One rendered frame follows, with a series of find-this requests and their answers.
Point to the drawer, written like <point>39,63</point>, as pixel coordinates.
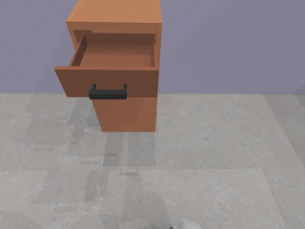
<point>110,60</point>

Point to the robot right thigh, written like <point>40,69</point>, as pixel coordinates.
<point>186,224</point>

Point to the handle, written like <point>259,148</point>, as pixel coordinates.
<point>108,94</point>

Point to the cabinet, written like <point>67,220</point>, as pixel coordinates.
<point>134,114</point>

